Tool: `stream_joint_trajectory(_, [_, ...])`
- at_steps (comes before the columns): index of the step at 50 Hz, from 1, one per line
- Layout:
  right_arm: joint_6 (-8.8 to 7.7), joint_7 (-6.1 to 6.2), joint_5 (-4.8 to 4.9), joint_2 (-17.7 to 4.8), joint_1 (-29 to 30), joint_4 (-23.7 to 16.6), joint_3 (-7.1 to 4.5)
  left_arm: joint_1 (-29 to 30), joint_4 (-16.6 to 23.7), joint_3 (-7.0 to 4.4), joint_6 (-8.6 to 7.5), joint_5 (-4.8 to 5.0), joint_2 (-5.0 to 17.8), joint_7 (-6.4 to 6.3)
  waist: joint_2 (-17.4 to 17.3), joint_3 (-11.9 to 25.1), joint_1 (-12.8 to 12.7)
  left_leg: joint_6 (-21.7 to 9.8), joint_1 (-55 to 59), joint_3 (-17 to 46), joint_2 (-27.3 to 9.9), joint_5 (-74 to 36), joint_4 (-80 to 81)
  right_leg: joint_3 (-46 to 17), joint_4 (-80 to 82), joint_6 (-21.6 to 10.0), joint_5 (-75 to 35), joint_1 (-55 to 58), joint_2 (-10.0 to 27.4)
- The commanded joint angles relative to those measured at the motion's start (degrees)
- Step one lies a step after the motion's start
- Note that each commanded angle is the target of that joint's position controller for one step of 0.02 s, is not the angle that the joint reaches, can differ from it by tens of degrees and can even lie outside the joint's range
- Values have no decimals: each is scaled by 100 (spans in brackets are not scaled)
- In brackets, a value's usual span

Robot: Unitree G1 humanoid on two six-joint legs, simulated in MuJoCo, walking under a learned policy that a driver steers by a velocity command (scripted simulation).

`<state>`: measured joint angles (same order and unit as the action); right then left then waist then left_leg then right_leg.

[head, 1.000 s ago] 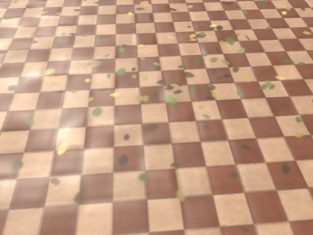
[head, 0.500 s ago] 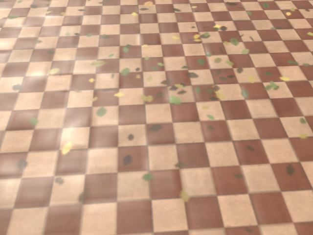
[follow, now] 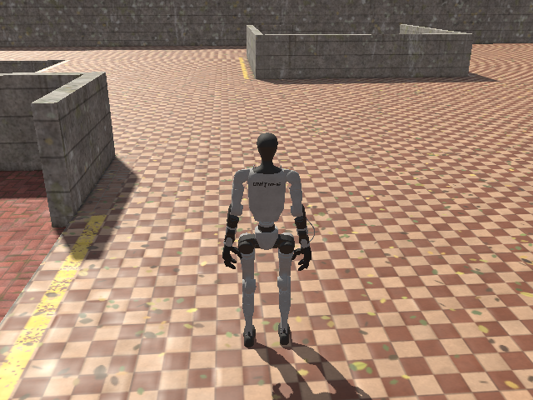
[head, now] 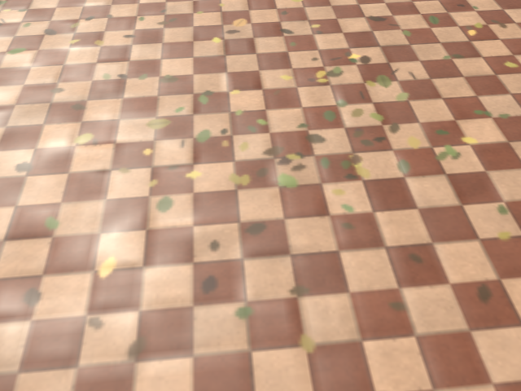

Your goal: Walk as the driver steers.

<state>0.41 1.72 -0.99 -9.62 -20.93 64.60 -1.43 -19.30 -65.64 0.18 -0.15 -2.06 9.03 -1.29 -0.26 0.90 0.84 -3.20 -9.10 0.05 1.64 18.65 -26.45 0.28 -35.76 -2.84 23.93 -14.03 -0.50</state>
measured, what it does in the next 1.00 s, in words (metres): walks ahead: left foot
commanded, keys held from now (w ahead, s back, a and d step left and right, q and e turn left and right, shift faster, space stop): w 1.00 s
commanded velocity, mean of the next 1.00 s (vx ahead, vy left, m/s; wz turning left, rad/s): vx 0.44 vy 0.00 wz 0.00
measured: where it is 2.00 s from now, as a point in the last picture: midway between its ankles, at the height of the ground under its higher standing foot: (273, 252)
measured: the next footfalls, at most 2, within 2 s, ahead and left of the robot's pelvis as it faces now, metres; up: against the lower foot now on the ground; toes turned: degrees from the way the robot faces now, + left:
left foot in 0.52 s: +0.39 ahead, +0.06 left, +0.00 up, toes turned +5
right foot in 1.08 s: +0.72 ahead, -0.08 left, +0.00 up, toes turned -3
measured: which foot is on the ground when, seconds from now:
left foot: down 0.00-0.08, up 0.10-0.50, down 0.52-1.00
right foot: down 0.00-0.52, up 0.54-1.00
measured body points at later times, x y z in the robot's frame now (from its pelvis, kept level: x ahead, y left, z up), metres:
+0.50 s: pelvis +0.21 -0.01 -0.02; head +0.25 -0.01 +0.43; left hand +0.06 +0.19 -0.15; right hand +0.40 -0.22 -0.14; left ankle +0.35 +0.06 -0.73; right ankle +0.01 -0.10 -0.74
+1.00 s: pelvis +0.49 +0.00 +0.00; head +0.53 +0.00 +0.44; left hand +0.67 +0.21 -0.13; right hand +0.38 -0.21 -0.14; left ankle +0.35 +0.05 -0.74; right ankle +0.66 -0.11 -0.71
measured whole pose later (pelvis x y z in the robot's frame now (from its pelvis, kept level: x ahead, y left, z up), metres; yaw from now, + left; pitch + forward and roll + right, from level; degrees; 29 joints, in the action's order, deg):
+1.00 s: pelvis +0.49 +0.00 +0.00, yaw +0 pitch +1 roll +1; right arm -5.9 0.8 -1.1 -8.2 -28.8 62.5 -0.8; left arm -0.7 -52.3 -1.5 -2.4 -1.1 9.7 1.7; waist 1.4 -3.4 4.2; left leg -5.3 6.7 -4.4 5.4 18.0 -10.1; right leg 5.0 -35.4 -3.6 1.4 -34.1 2.8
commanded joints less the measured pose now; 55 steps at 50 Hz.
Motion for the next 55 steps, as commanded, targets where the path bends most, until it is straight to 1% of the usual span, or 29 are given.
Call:
stream_joint_trajectory(1, [-57,-21,-41,-868,-330,-98,-216,192,467,-52,-231,3,218,96,-687,-1083,-7,-960,-647,2194,-1699,2442,1801,215,-284,-115,168,-853,108])
stream_joint_trajectory(3, [-101,-50,42,-837,207,-276,-238,-594,247,-70,-328,82,88,120,-559,-989,-455,-722,-1533,1451,-1224,2142,1291,413,778,-223,-295,659,-121])
stream_joint_trajectory(4, [-141,-64,43,-733,438,-387,-225,-1107,71,-117,-357,94,165,89,-270,-1018,-665,-571,-2103,1065,-894,1937,658,211,1285,-246,-306,1449,-135])
stream_joint_trajectory(5, [-214,-101,24,-362,620,-546,-127,-1735,-31,-217,-406,29,543,24,802,-825,-888,-332,-2756,292,-317,1445,-961,-1431,2234,-377,730,2130,973])
stream_joint_trajectory(6, [-271,-148,-12,-165,743,-795,-71,-2303,-157,-381,-373,86,1144,38,1799,-821,-950,-221,-3623,-401,167,1345,-2393,-3501,3084,-826,2054,2258,2073])
stream_joint_trajectory(7, [-301,-198,-179,-559,825,-813,-148,-1883,-71,-352,-334,63,947,24,980,-1197,-645,-291,-3715,-59,-213,999,-3241,-3596,3052,-989,2136,1715,2180])
stream_joint_trajectory(8, [-351,-263,-159,-476,821,-793,-138,-1382,138,-306,-372,64,780,48,526,-1293,-403,-305,-3685,63,-386,479,-3468,-3104,3037,-937,1666,1397,1971])
stream_joint_trajectory(9, [-405,-310,-101,-380,718,-732,-119,-1082,260,-282,-431,75,694,60,379,-1220,-245,-249,-3517,93,-503,44,-3475,-2566,3077,-844,873,1334,1718])
stream_joint_trajectory(12, [-388,-391,-116,-432,751,-714,-168,-1148,241,-192,-574,110,455,28,373,-869,-127,-60,-3331,-155,-536,-597,-3347,-1426,2984,-695,-1265,1608,1264])
stream_joint_trajectory(15, [-311,-380,-92,-347,1272,-946,-147,-1527,111,-136,-610,113,403,14,482,-781,-184,56,-3511,-419,-447,-791,-3089,-853,2747,-710,-3035,1771,1131])
stream_joint_trajectory(19, [-292,-377,-26,-221,2364,-1420,-35,-1555,124,-100,-619,96,478,-9,628,-975,-338,58,-2990,-744,-255,-1160,-1643,-466,2751,-728,-3870,1403,997])
stream_joint_trajectory(21, [-291,-358,-1,-289,2489,-1527,-26,-1538,112,-121,-632,92,600,-24,732,-967,-303,-94,-2491,-844,-150,-1218,-1099,-385,2692,-725,-4374,1413,1083])
stream_joint_trajectory(23, [-313,-293,2,-466,2152,-1498,-90,-1371,126,-150,-657,98,724,-28,721,-752,-58,-333,-1776,-883,39,-1158,-835,-248,2199,-648,-5746,1571,1183])
stream_joint_trajectory(25, [-393,-206,28,-719,857,-1103,-237,-1198,150,-206,-641,99,878,-34,639,-41,497,-558,-462,-843,295,-1122,-530,-85,698,-504,-6741,1743,1137])
stream_joint_trajectory(26, [-438,-158,-14,-860,-12,-816,-327,-1108,183,-218,-622,124,908,-19,536,384,859,-664,690,-662,114,-1239,-223,28,-438,-427,-6019,1227,967])
stream_joint_trajectory(27, [-464,-119,-161,-1341,-847,-676,-461,-1245,319,-160,-606,133,635,17,-76,1009,1010,-884,1905,861,-1231,-76,-90,216,-2169,-389,-3722,162,624])
stream_joint_trajectory(28, [-425,-186,-206,-1630,-748,-725,-517,-1874,355,-118,-567,278,69,91,-1210,1392,512,-1702,2737,3905,-2600,368,869,91,-4215,-222,598,-1652,-466])
stream_joint_trajectory(29, [-398,-236,9,-1391,-145,-774,-486,-1309,450,-233,-535,147,553,93,-474,798,369,-1562,2046,3948,-2314,1175,1354,-448,-4461,-350,80,-2120,-80])
stream_joint_trajectory(30, [-430,-253,62,-986,445,-893,-373,-720,649,-273,-549,102,634,121,-222,1,195,-1375,1159,3008,-2160,1017,1493,-368,-4182,-375,-534,-2234,196])
stream_joint_trajectory(31, [-497,-273,36,-692,657,-892,-296,-468,694,-279,-565,86,558,132,76,-338,62,-1231,511,2389,-1904,185,1649,-339,-3888,-372,-845,-2007,367])
stream_joint_trajectory(33, [-592,-214,16,-369,545,-740,-177,-573,669,-280,-444,-17,369,182,-31,-389,-246,-984,-120,1487,-1494,-823,1763,-320,-3410,-267,-950,-1466,556])
stream_joint_trajectory(36, [-698,-164,26,-501,49,-554,-158,-348,783,-298,-294,-28,284,240,-145,-466,-339,-936,-173,899,-1308,-1778,1840,-121,-2967,-119,-1068,-1610,600])
stream_joint_trajectory(39, [-692,-157,42,-613,-335,-493,-144,521,1094,-311,-223,-24,385,282,-201,-667,-187,-829,51,589,-1177,-2156,1984,94,-2347,15,-1672,-2283,686])
stream_joint_trajectory(44, [-689,-133,47,-548,-898,-404,-66,1746,1509,-232,-252,82,293,318,-301,-746,132,-581,499,193,-993,-3324,1881,455,-703,102,-2468,-2275,457])
stream_joint_trajectory(49, [-662,-52,-29,-625,-1260,-255,-61,2330,1744,-215,-311,106,371,293,-388,-756,257,-652,1502,152,-1254,-4303,1520,604,161,-134,-2233,-2201,194])
stream_joint_trajectory(51, [-660,-21,-53,-718,-1076,-268,-84,2022,1704,-263,-362,101,472,249,-460,-586,16,-632,1698,56,-1337,-5551,996,662,374,-340,-1755,-1636,-23])
stream_joint_trajectory(53, [-636,-17,-62,-837,-906,-282,-119,818,1329,-392,-432,93,690,158,-476,25,-493,-555,1703,-33,-1277,-6378,-361,711,736,-586,-1516,-325,-334])
stream_joint_trajectory(54, [-630,-31,-2,-830,-770,-342,-114,-121,1053,-487,-488,6,874,104,-388,478,-919,-482,937,-148,-1131,-5472,-1514,394,1000,-772,-1783,1026,-20])
stream_joint_trajectory(55, [-642,-84,142,-472,-897,-564,-23,-988,929,-641,-500,-150,1434,44,373,1256,-1043,-322,-623,-436,-646,-3021,-3463,-1454,1058,-1216,-1245,2661,1499])
Keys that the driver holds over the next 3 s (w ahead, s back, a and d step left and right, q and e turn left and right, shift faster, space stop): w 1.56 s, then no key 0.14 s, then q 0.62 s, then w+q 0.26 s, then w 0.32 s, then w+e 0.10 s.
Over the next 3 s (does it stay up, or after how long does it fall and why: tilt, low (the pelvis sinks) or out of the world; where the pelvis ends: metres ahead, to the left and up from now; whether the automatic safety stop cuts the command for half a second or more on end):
stays up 1.06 0.14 0.01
